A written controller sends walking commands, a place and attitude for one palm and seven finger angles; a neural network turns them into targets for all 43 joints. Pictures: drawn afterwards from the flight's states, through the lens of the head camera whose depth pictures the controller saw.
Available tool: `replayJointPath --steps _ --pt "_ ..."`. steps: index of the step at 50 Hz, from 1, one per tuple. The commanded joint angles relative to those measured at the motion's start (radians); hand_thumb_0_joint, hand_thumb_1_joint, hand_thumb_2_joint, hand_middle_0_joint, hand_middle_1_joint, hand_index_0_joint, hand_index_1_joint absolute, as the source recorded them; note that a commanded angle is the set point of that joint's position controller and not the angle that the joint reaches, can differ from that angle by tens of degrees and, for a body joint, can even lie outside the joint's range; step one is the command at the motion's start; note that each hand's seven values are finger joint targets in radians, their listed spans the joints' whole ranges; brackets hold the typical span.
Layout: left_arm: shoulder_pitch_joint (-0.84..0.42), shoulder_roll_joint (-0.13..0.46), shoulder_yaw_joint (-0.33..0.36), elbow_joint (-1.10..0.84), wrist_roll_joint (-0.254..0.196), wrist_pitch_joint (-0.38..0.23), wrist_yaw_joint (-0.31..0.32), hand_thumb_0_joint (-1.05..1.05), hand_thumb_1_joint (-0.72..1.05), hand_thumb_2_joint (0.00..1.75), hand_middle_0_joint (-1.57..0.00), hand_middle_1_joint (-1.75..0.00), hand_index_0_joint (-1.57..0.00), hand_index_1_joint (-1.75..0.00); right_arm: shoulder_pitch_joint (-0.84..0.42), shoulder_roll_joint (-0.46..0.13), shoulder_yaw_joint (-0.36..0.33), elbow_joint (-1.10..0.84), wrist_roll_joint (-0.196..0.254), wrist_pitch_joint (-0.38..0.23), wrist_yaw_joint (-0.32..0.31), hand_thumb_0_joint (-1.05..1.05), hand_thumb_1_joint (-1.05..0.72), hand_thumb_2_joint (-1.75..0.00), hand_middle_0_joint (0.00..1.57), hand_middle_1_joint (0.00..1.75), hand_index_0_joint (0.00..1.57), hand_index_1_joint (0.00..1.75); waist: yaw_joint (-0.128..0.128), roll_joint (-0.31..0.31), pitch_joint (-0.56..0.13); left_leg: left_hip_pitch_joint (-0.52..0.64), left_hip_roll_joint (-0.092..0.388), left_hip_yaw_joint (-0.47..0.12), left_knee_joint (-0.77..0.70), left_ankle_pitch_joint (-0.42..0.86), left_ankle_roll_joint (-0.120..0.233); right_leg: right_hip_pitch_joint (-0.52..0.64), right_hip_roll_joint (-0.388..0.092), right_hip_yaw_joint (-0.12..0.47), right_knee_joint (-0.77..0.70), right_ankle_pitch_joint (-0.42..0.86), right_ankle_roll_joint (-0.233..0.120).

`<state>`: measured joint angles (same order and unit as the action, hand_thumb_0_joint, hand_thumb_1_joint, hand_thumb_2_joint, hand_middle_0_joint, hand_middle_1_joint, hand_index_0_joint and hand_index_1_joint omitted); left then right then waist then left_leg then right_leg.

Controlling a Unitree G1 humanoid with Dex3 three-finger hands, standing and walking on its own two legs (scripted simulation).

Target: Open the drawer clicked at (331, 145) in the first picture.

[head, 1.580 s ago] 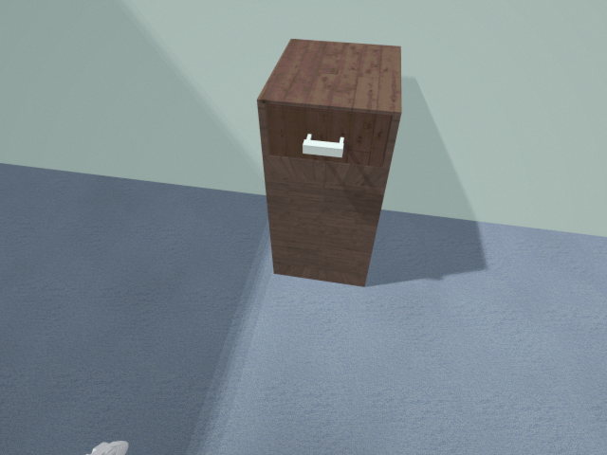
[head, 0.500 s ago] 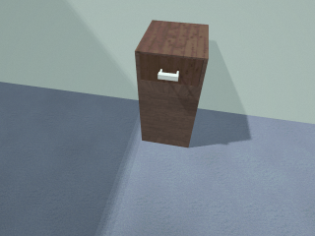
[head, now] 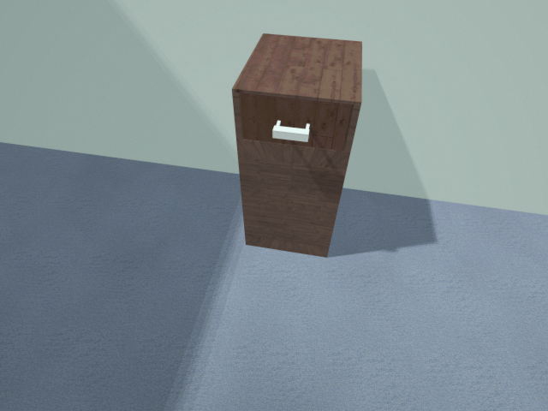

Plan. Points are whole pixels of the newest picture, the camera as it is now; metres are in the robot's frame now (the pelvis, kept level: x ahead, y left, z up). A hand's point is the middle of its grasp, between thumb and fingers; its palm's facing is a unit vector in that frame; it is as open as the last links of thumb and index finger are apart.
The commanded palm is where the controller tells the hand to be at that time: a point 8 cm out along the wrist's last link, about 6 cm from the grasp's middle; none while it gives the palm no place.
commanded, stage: turn to face it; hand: left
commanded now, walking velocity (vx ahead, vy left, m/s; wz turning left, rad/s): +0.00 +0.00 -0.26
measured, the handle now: (292, 129) +0.90 +0.00 -0.10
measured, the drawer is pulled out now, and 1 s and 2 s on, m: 0.00 0.00 0.00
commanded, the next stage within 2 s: take the last steps up to it in 0.14 s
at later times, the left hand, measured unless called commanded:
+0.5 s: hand out of the picture +0.06 +0.16 -0.17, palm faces -0.11 -0.97 -0.21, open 7.4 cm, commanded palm none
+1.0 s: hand out of the picture +0.08 +0.05 -0.18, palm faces -0.02 -0.99 -0.13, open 7.4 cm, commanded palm none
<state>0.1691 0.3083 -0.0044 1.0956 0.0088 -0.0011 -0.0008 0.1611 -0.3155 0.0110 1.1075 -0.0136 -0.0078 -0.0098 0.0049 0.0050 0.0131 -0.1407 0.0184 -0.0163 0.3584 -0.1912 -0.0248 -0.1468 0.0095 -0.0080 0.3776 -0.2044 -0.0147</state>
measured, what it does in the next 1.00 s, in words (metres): walks ahead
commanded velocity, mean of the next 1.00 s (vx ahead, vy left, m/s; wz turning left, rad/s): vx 0.23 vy -0.04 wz -0.11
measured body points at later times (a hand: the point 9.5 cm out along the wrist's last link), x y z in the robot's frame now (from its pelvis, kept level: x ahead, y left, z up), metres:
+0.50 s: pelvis +0.02 -0.03 -0.01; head +0.01 -0.05 +0.44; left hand +0.07 +0.21 -0.16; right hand -0.02 -0.27 -0.17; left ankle +0.00 +0.14 -0.75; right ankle +0.01 -0.12 -0.73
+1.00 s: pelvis +0.18 -0.09 -0.01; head +0.19 -0.10 +0.44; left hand +0.09 +0.10 -0.16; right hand +0.23 -0.31 -0.17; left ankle +0.30 +0.01 -0.71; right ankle +0.03 -0.13 -0.75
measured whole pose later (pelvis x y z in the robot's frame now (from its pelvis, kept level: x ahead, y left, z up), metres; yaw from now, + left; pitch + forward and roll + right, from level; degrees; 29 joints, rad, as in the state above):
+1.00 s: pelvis +0.18 -0.09 -0.01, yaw -9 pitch +0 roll -1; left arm 0.51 0.07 0.01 1.16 0.03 -0.08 0.03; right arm 0.15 -0.13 -0.04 1.05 -0.02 -0.01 0.01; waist 0.06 0.01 0.01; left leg -0.57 0.09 0.09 0.82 -0.22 0.01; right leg 0.08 0.10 -0.06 0.26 -0.36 -0.10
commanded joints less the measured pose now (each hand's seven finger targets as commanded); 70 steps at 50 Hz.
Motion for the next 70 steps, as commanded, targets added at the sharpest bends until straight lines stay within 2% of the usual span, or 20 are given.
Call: replayJointPath --steps 1,11,14,16,19,22,25,26,27,28,33,48,52,53,54,55,56,59,63,70 --pt "-0.03 0.195 0.044 -0.061 0.003 -0.023 0.014 0.0 0.9 0.9 -0.2 -0.3 -0.2 -0.3 -0.027 -0.188 -0.041 -0.053 0.002 -0.025 -0.012 0.0 -0.9 -0.9 0.2 0.3 0.2 0.3 -0.004 0.005 -0.023 0.019 0.1 -0.067 -0.047 0.11 0.039 -0.02 -0.12 0.115 -0.069 0.116 -0.016" --pt "0.028 0.1 0.041 -0.071 0.005 0.011 0.019 0.0 0.9 0.9 -0.2 -0.3 -0.2 -0.3 0.051 -0.076 -0.035 -0.059 0.0 -0.001 -0.021 0.0 -0.9 -0.9 0.2 0.3 0.2 0.3 -0.011 -0.016 -0.031 0.01 0.107 0.002 0.035 0.103 0.02 -0.072 -0.106 0.153 0.013 0.21 -0.015" --pt "0.053 0.082 0.044 -0.075 0.008 0.015 0.009 0.0 0.9 0.9 -0.2 -0.3 -0.2 -0.3 0.063 -0.078 -0.04 -0.06 -0.006 -0.001 -0.02 0.0 -0.9 -0.9 0.2 0.3 0.2 0.3 -0.01 0.006 -0.022 0.008 0.124 -0.014 0.002 -0.111 0.034 -0.116 -0.069 0.149 0.022 -0.045 -0.015" --pt "0.059 0.067 0.051 -0.093 0.015 0.022 -0.006 0.0 0.9 0.9 -0.2 -0.3 -0.2 -0.3 0.079 -0.108 -0.057 -0.064 -0.013 0.004 -0.016 0.0 -0.9 -0.9 0.2 0.3 0.2 0.3 -0.013 0.056 0.038 -0.018 0.174 -0.086 -0.076 -0.389 0.07 -0.212 -0.017 0.108 0.081 -0.283 -0.014" --pt "0.031 0.017 0.065 -0.137 0.021 0.027 -0.026 0.0 0.9 0.9 -0.2 -0.3 -0.2 -0.3 0.127 -0.158 -0.091 -0.074 -0.015 -0.008 -0.022 0.0 -0.9 -0.9 0.2 0.3 0.2 0.3 -0.04 0.18 0.112 -0.034 0.37 -0.278 -0.232 -0.506 0.198 -0.365 -0.006 0.001 0.442 -0.266 0.001" --pt "0.034 -0.02 0.072 -0.155 0.022 0.012 -0.042 0.0 0.9 0.9 -0.2 -0.3 -0.2 -0.3 0.13 -0.129 -0.094 -0.067 -0.02 -0.025 -0.024 0.0 -0.9 -0.9 0.2 0.3 0.2 0.3 -0.025 0.126 0.112 -0.016 0.364 -0.182 -0.183 -0.35 0.192 -0.362 -0.069 0.006 0.402 -0.264 -0.002" --pt "0.236 -0.055 0.075 -0.082 0.019 -0.004 -0.042 0.0 0.9 0.9 -0.2 -0.3 -0.2 -0.3 0.085 -0.089 -0.09 -0.064 -0.02 -0.022 -0.02 0.0 -0.9 -0.9 0.2 0.3 0.2 0.3 0.06 0.077 0.045 -0.179 0.246 0.01 0.05 -0.289 0.103 -0.011 -0.018 -0.084 0.146 -0.109 -0.001" --pt "0.33 -0.004 0.086 -0.044 0.023 -0.016 -0.031 0.0 0.9 0.9 -0.2 -0.3 -0.2 -0.3 0.097 -0.038 -0.081 -0.068 -0.015 -0.021 -0.015 0.0 -0.9 -0.9 0.2 0.3 0.2 0.3 0.095 -0.101 0.02 -0.308 0.15 0.098 0.269 -0.346 0.058 0.132 -0.06 0.009 0.022 -0.164 -0.02" --pt "0.417 0.108 0.107 -0.022 0.028 -0.032 -0.01 0.0 0.9 0.9 -0.2 -0.3 -0.2 -0.3 0.082 0.053 -0.06 -0.109 -0.003 -0.023 -0.005 0.0 -0.9 -0.9 0.2 0.3 0.2 0.3 0.122 -0.423 0.032 -0.563 0.015 0.188 0.622 -0.448 0.013 0.217 -0.319 0.455 -0.171 -0.356 -0.112" --pt "0.453 0.103 0.1 -0.018 0.007 -0.033 0.006 0.0 0.9 0.9 -0.2 -0.3 -0.2 -0.3 0.023 0.021 -0.064 -0.141 -0.012 -0.025 0.001 0.0 -0.9 -0.9 0.2 0.3 0.2 0.3 0.128 -0.296 0.052 -0.585 0.043 0.061 0.748 -0.398 0.035 0.14 -0.375 0.575 -0.249 -0.391 -0.158" --pt "0.254 -0.043 0.062 -0.049 0.013 -0.061 0.018 0.0 0.9 0.9 -0.2 -0.3 -0.2 -0.3 0.102 0.069 -0.075 -0.073 -0.021 -0.015 0.015 0.0 -0.9 -0.9 0.2 0.3 0.2 0.3 -0.01 -0.026 0.128 -0.484 0.119 0.043 0.802 -0.074 0.022 -0.083 -0.261 0.279 -0.243 -0.211 -0.159" --pt "0.463 -0.105 0.047 0.071 0.022 -0.085 0.043 0.0 0.9 0.9 -0.2 -0.3 -0.2 -0.3 -0.12 0.143 -0.064 -0.154 -0.007 -0.039 0.023 0.0 -0.9 -0.9 0.2 0.3 0.2 0.3 0.048 -0.073 0.144 -0.549 0.059 0.128 0.435 -0.041 0.048 0.218 -0.231 0.123 -0.133 0.574 -0.164" --pt "0.408 -0.074 0.054 0.062 0.017 -0.088 0.041 0.0 0.9 0.9 -0.2 -0.3 -0.2 -0.3 0.101 0.128 -0.068 -0.088 -0.007 -0.054 0.002 0.0 -0.9 -0.9 0.2 0.3 0.2 0.3 -0.061 -0.088 0.051 -0.164 -0.048 0.194 0.249 -0.001 0.106 0.138 -0.179 0.022 0.139 0.916 -0.123" --pt "0.391 -0.069 0.055 0.056 0.009 -0.09 0.037 0.0 0.9 0.9 -0.2 -0.3 -0.2 -0.3 0.238 0.095 -0.076 -0.046 -0.012 -0.058 -0.007 0.0 -0.9 -0.9 0.2 0.3 0.2 0.3 -0.119 -0.075 -0.02 0.041 -0.032 0.155 0.194 0.077 0.134 0.038 -0.148 0.001 0.325 0.849 -0.097" --pt "0.405 -0.098 0.056 0.038 -0.004 -0.092 0.032 0.0 0.9 0.9 -0.2 -0.3 -0.2 -0.3 0.368 0.015 -0.097 -0.024 -0.026 -0.062 -0.019 0.0 -0.9 -0.9 0.2 0.3 0.2 0.3 -0.161 0.028 -0.138 0.292 0.169 -0.106 0.166 0.215 0.223 -0.177 -0.063 -0.04 0.591 0.521 -0.051" --pt "0.428 -0.15 0.043 0.009 -0.018 -0.095 0.023 0.0 0.9 0.9 -0.2 -0.3 -0.2 -0.3 0.43 -0.059 -0.108 -0.011 -0.019 -0.062 -0.024 0.0 -0.9 -0.9 0.2 0.3 0.2 0.3 -0.126 0.202 -0.24 0.433 0.449 -0.492 0.039 0.418 0.359 -0.391 0.053 -0.05 0.941 -0.297 -0.028" --pt "0.37 -0.109 0.049 -0.015 -0.007 -0.085 0.026 0.0 0.9 0.9 -0.2 -0.3 -0.2 -0.3 0.363 -0.055 -0.104 -0.03 0.007 -0.046 -0.024 0.0 -0.9 -0.9 0.2 0.3 0.2 0.3 -0.096 0.07 -0.171 0.284 0.464 -0.52 -0.038 0.264 0.391 -0.408 -0.003 0.027 1.032 -0.336 -0.048" --pt "0.288 -0.154 0.058 -0.022 0.022 -0.058 0.008 0.0 0.9 0.9 -0.2 -0.3 -0.2 -0.3 0.174 0.099 -0.065 -0.062 -0.001 -0.068 -0.026 0.0 -0.9 -0.9 0.2 0.3 0.2 0.3 -0.018 0.028 0.119 -0.118 0.331 -0.282 -0.165 -0.034 0.277 -0.434 -0.103 0.037 0.953 -0.151 -0.021" --pt "0.324 -0.199 0.059 -0.034 0.026 -0.022 0.001 0.0 0.9 0.9 -0.2 -0.3 -0.2 -0.3 0.148 0.105 -0.064 -0.073 -0.007 -0.086 -0.023 0.0 -0.9 -0.9 0.2 0.3 0.2 0.3 0.037 0.05 0.049 -0.203 0.237 -0.019 -0.131 0.226 0.229 -0.301 -0.129 -0.012 0.688 -0.097 0.015" --pt "0.202 -0.138 0.047 -0.065 0.017 -0.008 0.019 0.0 0.9 0.9 -0.2 -0.3 -0.2 -0.3 0.145 0.05 -0.059 -0.057 -0.006 -0.049 -0.033 0.0 -0.9 -0.9 0.2 0.3 0.2 0.3 0.023 0.111 0.025 -0.096 0.189 0.053 0.039 0.557 0.15 -0.129 -0.078 -0.073 0.227 0.083 0.034"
